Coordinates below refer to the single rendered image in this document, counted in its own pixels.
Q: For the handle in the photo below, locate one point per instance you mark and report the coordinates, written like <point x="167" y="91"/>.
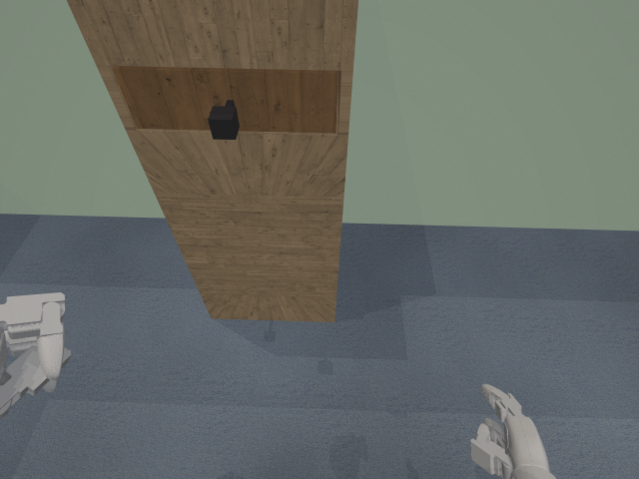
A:
<point x="224" y="122"/>

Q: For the drawer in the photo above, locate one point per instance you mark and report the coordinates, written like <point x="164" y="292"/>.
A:
<point x="267" y="100"/>

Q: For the left robot hand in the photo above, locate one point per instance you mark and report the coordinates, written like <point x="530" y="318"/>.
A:
<point x="30" y="325"/>

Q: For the right robot hand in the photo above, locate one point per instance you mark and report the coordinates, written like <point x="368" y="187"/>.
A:
<point x="516" y="444"/>

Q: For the cabinet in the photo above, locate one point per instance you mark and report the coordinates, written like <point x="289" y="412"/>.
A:
<point x="257" y="219"/>

